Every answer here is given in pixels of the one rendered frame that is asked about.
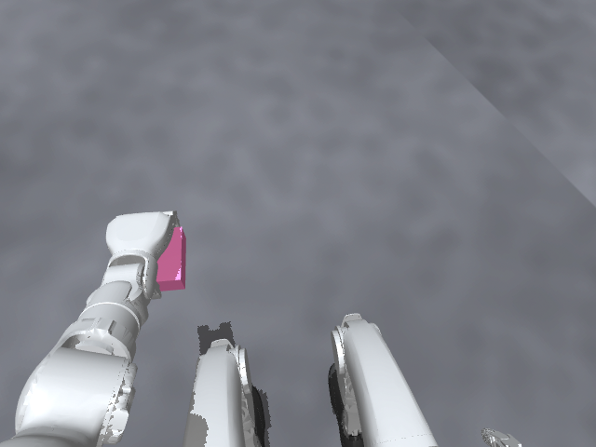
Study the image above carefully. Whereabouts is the small box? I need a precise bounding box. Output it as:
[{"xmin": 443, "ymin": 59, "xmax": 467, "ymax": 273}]
[{"xmin": 156, "ymin": 227, "xmax": 186, "ymax": 291}]

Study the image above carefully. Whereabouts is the right robot hand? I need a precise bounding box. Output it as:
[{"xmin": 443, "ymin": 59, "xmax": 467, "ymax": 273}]
[{"xmin": 481, "ymin": 428, "xmax": 522, "ymax": 447}]

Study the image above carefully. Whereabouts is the left robot hand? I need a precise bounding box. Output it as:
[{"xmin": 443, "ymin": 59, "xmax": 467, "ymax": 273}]
[{"xmin": 106, "ymin": 210, "xmax": 180, "ymax": 300}]

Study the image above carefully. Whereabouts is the right robot foot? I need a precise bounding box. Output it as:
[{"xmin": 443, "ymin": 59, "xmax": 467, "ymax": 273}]
[{"xmin": 328, "ymin": 364, "xmax": 364, "ymax": 447}]

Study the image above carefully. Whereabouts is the left robot arm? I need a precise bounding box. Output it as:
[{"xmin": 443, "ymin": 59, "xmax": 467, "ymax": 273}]
[{"xmin": 0, "ymin": 250, "xmax": 158, "ymax": 447}]

